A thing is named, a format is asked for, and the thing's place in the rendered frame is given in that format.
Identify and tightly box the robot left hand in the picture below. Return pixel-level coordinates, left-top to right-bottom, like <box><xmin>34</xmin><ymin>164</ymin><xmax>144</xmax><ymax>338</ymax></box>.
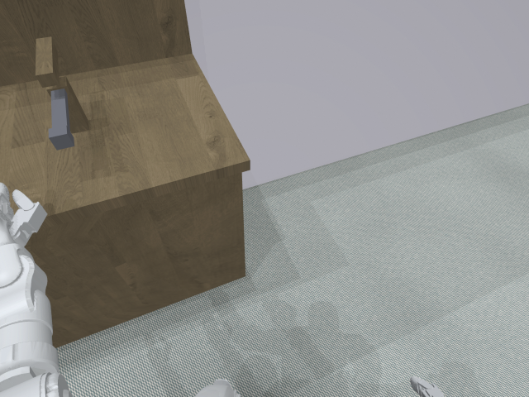
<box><xmin>0</xmin><ymin>183</ymin><xmax>47</xmax><ymax>247</ymax></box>

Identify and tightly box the robot right hand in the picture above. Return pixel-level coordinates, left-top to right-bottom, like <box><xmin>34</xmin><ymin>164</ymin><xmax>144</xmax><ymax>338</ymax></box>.
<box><xmin>410</xmin><ymin>376</ymin><xmax>444</xmax><ymax>397</ymax></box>

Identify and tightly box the counter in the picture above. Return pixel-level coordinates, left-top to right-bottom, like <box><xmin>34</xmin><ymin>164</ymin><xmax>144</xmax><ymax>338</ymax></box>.
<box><xmin>0</xmin><ymin>0</ymin><xmax>250</xmax><ymax>348</ymax></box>

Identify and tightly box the tap lever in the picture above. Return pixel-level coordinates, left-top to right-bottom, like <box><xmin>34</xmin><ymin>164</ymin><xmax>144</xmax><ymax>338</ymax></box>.
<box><xmin>49</xmin><ymin>88</ymin><xmax>74</xmax><ymax>150</ymax></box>

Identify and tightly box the left robot forearm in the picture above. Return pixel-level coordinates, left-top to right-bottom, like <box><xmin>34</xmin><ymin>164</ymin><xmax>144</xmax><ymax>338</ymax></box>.
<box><xmin>0</xmin><ymin>243</ymin><xmax>60</xmax><ymax>392</ymax></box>

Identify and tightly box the robot left upper arm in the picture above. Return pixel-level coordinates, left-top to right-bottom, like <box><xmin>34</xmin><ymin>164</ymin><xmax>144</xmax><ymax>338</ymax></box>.
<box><xmin>0</xmin><ymin>372</ymin><xmax>73</xmax><ymax>397</ymax></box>

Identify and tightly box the left robot shin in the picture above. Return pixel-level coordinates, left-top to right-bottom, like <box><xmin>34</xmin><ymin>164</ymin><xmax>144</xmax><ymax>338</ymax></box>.
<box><xmin>214</xmin><ymin>379</ymin><xmax>231</xmax><ymax>387</ymax></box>

